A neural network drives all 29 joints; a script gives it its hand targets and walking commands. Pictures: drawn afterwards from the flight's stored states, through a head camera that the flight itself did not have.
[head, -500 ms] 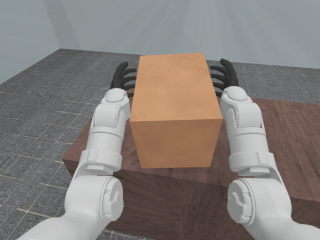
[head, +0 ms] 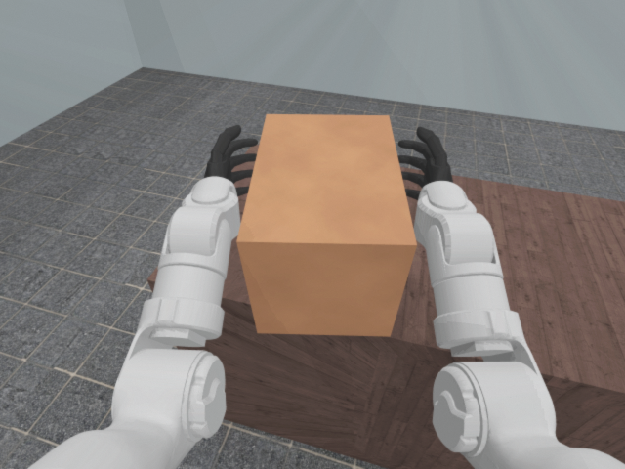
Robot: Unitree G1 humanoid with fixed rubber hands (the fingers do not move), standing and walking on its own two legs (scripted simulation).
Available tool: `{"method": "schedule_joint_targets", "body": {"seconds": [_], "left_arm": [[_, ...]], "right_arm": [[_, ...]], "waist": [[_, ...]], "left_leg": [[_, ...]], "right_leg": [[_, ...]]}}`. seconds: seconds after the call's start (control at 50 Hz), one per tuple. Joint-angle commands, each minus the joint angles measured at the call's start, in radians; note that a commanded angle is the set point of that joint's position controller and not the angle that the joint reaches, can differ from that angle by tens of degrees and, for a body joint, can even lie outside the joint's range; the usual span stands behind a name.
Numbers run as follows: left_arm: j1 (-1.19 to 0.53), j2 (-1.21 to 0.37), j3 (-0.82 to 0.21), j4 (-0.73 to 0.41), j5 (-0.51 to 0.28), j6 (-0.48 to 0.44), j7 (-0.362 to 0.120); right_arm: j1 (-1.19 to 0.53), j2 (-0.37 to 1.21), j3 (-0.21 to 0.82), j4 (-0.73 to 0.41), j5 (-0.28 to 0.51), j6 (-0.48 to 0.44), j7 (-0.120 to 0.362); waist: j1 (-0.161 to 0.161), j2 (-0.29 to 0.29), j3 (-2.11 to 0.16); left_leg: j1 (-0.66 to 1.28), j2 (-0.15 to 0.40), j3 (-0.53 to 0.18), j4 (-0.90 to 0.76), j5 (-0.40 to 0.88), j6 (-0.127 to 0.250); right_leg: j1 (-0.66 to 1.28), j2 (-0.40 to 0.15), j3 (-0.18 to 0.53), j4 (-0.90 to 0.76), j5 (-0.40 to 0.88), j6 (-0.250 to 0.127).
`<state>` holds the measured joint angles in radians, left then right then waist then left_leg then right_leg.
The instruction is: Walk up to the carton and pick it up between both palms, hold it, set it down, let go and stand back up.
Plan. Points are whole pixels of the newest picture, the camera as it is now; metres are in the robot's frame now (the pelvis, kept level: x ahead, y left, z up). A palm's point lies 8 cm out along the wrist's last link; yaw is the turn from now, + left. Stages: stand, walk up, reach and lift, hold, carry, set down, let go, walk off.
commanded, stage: hold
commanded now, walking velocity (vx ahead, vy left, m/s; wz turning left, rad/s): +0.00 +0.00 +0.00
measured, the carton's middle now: (325, 220) +0.40 +0.01 +0.15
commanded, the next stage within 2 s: set down in 1.20 s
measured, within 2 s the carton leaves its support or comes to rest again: neither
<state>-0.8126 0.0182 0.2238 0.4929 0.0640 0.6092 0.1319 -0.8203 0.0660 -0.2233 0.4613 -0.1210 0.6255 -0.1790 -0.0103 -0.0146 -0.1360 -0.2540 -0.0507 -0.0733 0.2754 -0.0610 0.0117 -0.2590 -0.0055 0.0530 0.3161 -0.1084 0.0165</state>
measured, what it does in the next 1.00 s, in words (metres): stands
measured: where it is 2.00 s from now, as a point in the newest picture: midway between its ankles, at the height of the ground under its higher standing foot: outside the picture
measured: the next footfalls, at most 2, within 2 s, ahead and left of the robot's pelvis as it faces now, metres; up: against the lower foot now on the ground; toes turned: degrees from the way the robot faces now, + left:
none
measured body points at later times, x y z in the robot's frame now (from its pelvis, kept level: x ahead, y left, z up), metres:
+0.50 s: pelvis +0.02 -0.02 +0.00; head -0.02 -0.02 +0.45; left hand +0.41 +0.13 +0.19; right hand +0.41 -0.14 +0.20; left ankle +0.05 +0.11 -0.75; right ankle +0.04 -0.13 -0.75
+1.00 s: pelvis +0.02 -0.01 +0.00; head -0.04 -0.02 +0.45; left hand +0.43 +0.10 +0.23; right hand +0.42 -0.16 +0.24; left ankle +0.05 +0.11 -0.75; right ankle +0.04 -0.13 -0.75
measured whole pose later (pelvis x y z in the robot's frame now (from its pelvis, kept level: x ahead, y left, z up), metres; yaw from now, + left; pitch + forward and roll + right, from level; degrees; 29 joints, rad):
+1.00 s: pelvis +0.02 -0.01 +0.00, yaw +1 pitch -1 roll +0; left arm -0.88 -0.01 0.27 0.59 0.07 0.59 0.17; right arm -0.91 0.00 -0.24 0.55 -0.09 0.63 -0.16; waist -0.04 0.01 -0.14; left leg -0.18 -0.03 -0.07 0.30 -0.10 0.00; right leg -0.18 0.02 0.06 0.34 -0.15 0.00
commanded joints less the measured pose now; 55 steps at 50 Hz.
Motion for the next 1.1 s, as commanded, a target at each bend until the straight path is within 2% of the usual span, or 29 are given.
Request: {"method": "schedule_joint_targets", "body": {"seconds": [0.0, 0.04, 0.08, 0.12, 0.14, 0.18, 0.22, 0.3, 0.32, 0.38, 0.4, 0.46, 0.48, 0.54, 0.56, 0.58, 0.6, 0.66, 0.68, 0.7, 0.74, 0.76, 0.78, 0.84, 0.88, 0.94, 1.0, 1.04, 1.08], "left_arm": [[-0.723, -0.697, -0.355, -0.053, -0.144, -0.087, -0.075], [-0.736, -0.682, -0.316, -0.011, -0.133, -0.078, -0.068], [-0.707, -0.671, -0.285, 0.015, -0.122, -0.070, -0.065], [-0.711, -0.648, -0.286, -0.031, -0.128, -0.071, -0.069], [-0.717, -0.626, -0.276, -0.038, -0.122, -0.064, -0.071], [-0.623, -0.602, -0.272, -0.075, -0.109, -0.055, -0.082], [-0.521, -0.575, -0.260, -0.078, -0.084, -0.024, -0.095], [-0.482, -0.523, -0.280, -0.183, -0.059, -0.004, -0.120], [-0.461, -0.532, -0.303, -0.207, -0.070, 0.004, -0.123], [-0.559, -0.526, -0.353, -0.299, -0.105, -0.003, -0.132], [-0.577, -0.544, -0.387, -0.326, -0.125, -0.004, -0.132], [-0.590, -0.600, -0.467, -0.352, -0.169, -0.012, -0.126], [-0.586, -0.615, -0.487, -0.362, -0.180, -0.014, -0.123], [-0.572, -0.604, -0.487, -0.323, -0.177, -0.014, -0.121], [-0.580, -0.616, -0.489, -0.303, -0.182, -0.014, -0.119], [-0.579, -0.631, -0.479, -0.254, -0.178, -0.009, -0.119], [-0.618, -0.644, -0.461, -0.236, -0.172, -0.013, -0.116], [-0.633, -0.674, -0.390, -0.084, -0.135, -0.019, -0.111], [-0.716, -0.678, -0.395, -0.111, -0.148, -0.039, -0.106], [-0.702, -0.695, -0.392, -0.118, -0.157, -0.044, -0.099], [-0.746, -0.696, -0.380, -0.135, -0.165, -0.068, -0.086], [-0.738, -0.705, -0.374, -0.118, -0.161, -0.070, -0.083], [-0.723, -0.703, -0.347, -0.075, -0.150, -0.065, -0.081], [-0.744, -0.675, -0.306, -0.019, -0.125, -0.057, -0.076], [-0.716, -0.637, -0.270, -0.011, -0.112, -0.049, -0.073], [-0.668, -0.594, -0.266, -0.057, -0.118, -0.040, -0.077], [-0.600, -0.565, -0.262, -0.098, -0.107, -0.022, -0.089], [-0.478, -0.539, -0.266, -0.121, -0.085, -0.008, -0.105], [-0.427, -0.518, -0.277, -0.182, -0.078, 0.011, -0.117]], "right_arm": [[-0.661, 0.506, 0.288, -0.017, 0.115, -0.095, 0.096], [-0.690, 0.493, 0.268, 0.000, 0.120, -0.089, 0.098], [-0.670, 0.511, 0.267, -0.008, 0.122, -0.076, 0.098], [-0.642, 0.557, 0.304, -0.025, 0.140, -0.062, 0.095], [-0.654, 0.570, 0.309, -0.035, 0.149, -0.054, 0.095], [-0.547, 0.619, 0.345, -0.059, 0.157, -0.030, 0.090], [-0.484, 0.624, 0.351, -0.090, 0.160, -0.007, 0.095], [-0.461, 0.661, 0.441, -0.220, 0.180, 0.013, 0.091], [-0.450, 0.665, 0.455, -0.252, 0.183, 0.020, 0.089], [-0.483, 0.677, 0.498, -0.298, 0.191, 0.023, 0.079], [-0.492, 0.661, 0.487, -0.305, 0.190, 0.021, 0.074], [-0.500, 0.645, 0.524, -0.339, 0.190, 0.003, 0.053], [-0.508, 0.640, 0.529, -0.357, 0.190, -0.004, 0.050], [-0.464, 0.602, 0.494, -0.277, 0.165, -0.004, 0.041], [-0.463, 0.582, 0.466, -0.245, 0.155, -0.006, 0.045], [-0.451, 0.552, 0.420, -0.193, 0.136, -0.010, 0.049], [-0.509, 0.532, 0.391, -0.169, 0.126, -0.019, 0.058], [-0.556, 0.488, 0.305, -0.044, 0.095, -0.041, 0.086], [-0.627, 0.490, 0.303, -0.053, 0.110, -0.060, 0.092], [-0.615, 0.496, 0.305, -0.050, 0.123, -0.067, 0.094], [-0.653, 0.513, 0.309, -0.051, 0.136, -0.085, 0.095], [-0.657, 0.527, 0.314, -0.054, 0.143, -0.088, 0.092], [-0.663, 0.529, 0.301, -0.037, 0.136, -0.084, 0.096], [-0.699, 0.531, 0.289, 0.002, 0.133, -0.070, 0.108], [-0.643, 0.532, 0.270, 0.032, 0.134, -0.052, 0.107], [-0.595, 0.572, 0.307, -0.034, 0.158, -0.030, 0.097], [-0.560, 0.620, 0.373, -0.122, 0.174, -0.009, 0.093], [-0.453, 0.646, 0.415, -0.176, 0.178, 0.011, 0.085], [-0.405, 0.659, 0.451, -0.225, 0.178, 0.032, 0.087]], "waist": [[-0.056, 0.115, -0.384], [-0.055, 0.101, -0.363], [-0.042, 0.048, -0.324], [-0.036, -0.001, -0.296], [-0.016, -0.028, -0.276], [-0.001, -0.059, -0.270], [0.024, -0.057, -0.248], [0.074, -0.106, -0.261], [0.070, -0.098, -0.294], [0.060, -0.099, -0.317], [0.032, -0.076, -0.365], [0.014, -0.003, -0.405], [0.005, 0.002, -0.427], [-0.018, 0.047, -0.391], [-0.026, 0.061, -0.366], [-0.039, 0.106, -0.329], [-0.034, 0.120, -0.323], [-0.036, 0.181, -0.254], [-0.045, 0.175, -0.308], [-0.044, 0.181, -0.326], [-0.047, 0.139, -0.358], [-0.048, 0.141, -0.368], [-0.038, 0.104, -0.313], [-0.025, 0.061, -0.301], [-0.023, 0.025, -0.268], [-0.018, -0.034, -0.304], [0.027, -0.094, -0.293], [0.050, -0.104, -0.285], [0.071, -0.109, -0.289]], "left_leg": [[0.118, 0.083, -0.047, -0.045, -0.304, -0.015], [0.154, 0.069, -0.039, -0.040, -0.265, -0.012], [0.140, 0.057, -0.025, -0.041, -0.190, -0.003], [0.138, 0.028, 0.008, -0.020, -0.031, 0.007], [0.135, 0.015, 0.018, -0.022, -0.002, 0.012], [0.170, -0.004, 0.027, -0.030, 0.092, 0.020], [0.188, -0.010, 0.024, -0.058, 0.136, 0.029], [0.194, -0.026, 0.023, -0.094, 0.154, 0.046], [0.212, -0.025, 0.018, -0.104, 0.163, 0.052], [0.218, -0.019, 0.011, -0.093, 0.106, 0.058], [0.234, -0.010, 0.016, -0.093, 0.113, 0.053], [0.223, 0.004, 0.028, -0.077, 0.113, 0.041], [0.221, 0.009, 0.027, -0.072, 0.112, 0.035], [0.187, 0.016, 0.037, -0.061, 0.009, 0.015], [0.171, 0.026, 0.024, -0.065, -0.049, 0.010], [0.135, 0.045, 0.002, -0.079, -0.145, 0.000], [0.105, 0.061, -0.024, -0.097, -0.224, -0.005], [0.054, 0.092, -0.062, -0.111, -0.398, -0.022], [0.061, 0.097, -0.071, -0.099, -0.402, -0.019], [0.085, 0.100, -0.065, -0.083, -0.370, -0.024], [0.115, 0.086, -0.051, -0.055, -0.292, -0.016], [0.118, 0.079, -0.046, -0.042, -0.248, -0.017], [0.110, 0.080, -0.054, -0.051, -0.248, -0.012], [0.124, 0.055, -0.029, -0.040, -0.177, -0.007], [0.141, 0.033, -0.005, -0.026, -0.110, 0.000], [0.197, 0.002, 0.029, -0.017, 0.045, 0.014], [0.219, -0.012, 0.034, -0.039, 0.140, 0.032], [0.202, -0.015, 0.022, -0.067, 0.153, 0.038], [0.222, -0.018, 0.019, -0.099, 0.187, 0.049]], "right_leg": [[0.123, 0.070, -0.072, 0.059, 0.001, -0.002], [0.141, 0.065, -0.071, 0.050, 0.034, -0.002], [0.162, 0.059, -0.062, 0.031, 0.060, 0.003], [0.181, 0.040, -0.042, -0.004, 0.131, 0.004], [0.189, 0.030, -0.033, -0.020, 0.144, 0.010], [0.235, 0.005, -0.005, -0.034, 0.288, 0.028], [0.273, -0.006, -0.002, -0.045, 0.371, 0.039], [0.353, -0.039, 0.021, -0.036, 0.579, 0.070], [0.358, -0.037, 0.025, -0.038, 0.583, 0.071], [0.286, -0.048, 0.041, -0.049, 0.508, 0.071], [0.278, -0.032, 0.030, -0.058, 0.424, 0.060], [0.224, -0.003, 0.001, -0.066, 0.302, 0.040], [0.222, 0.009, -0.005, -0.068, 0.252, 0.032], [0.177, 0.024, -0.024, -0.070, 0.098, 0.018], [0.153, 0.038, -0.033, -0.063, 0.039, 0.010], [0.134, 0.051, -0.041, -0.043, 0.008, 0.004], [0.142, 0.060, -0.050, -0.022, -0.019, 0.001], [0.102, 0.079, -0.076, 0.032, -0.054, -0.003], [0.104, 0.079, -0.079, 0.057, -0.039, -0.003], [0.106, 0.076, -0.074, 0.063, -0.015, -0.005], [0.133, 0.063, -0.062, 0.065, 0.029, -0.001], [0.137, 0.062, -0.056, 0.057, 0.054, -0.004], [0.130, 0.060, -0.057, 0.049, 0.042, 0.001], [0.149, 0.062, -0.058, 0.034, 0.057, 0.001], [0.163, 0.050, -0.045, 0.013, 0.077, 0.001], [0.203, 0.027, -0.022, -0.027, 0.193, 0.016], [0.253, -0.012, 0.017, -0.049, 0.364, 0.038], [0.321, -0.038, 0.027, -0.041, 0.520, 0.057], [0.356, -0.043, 0.030, -0.042, 0.606, 0.071]]}}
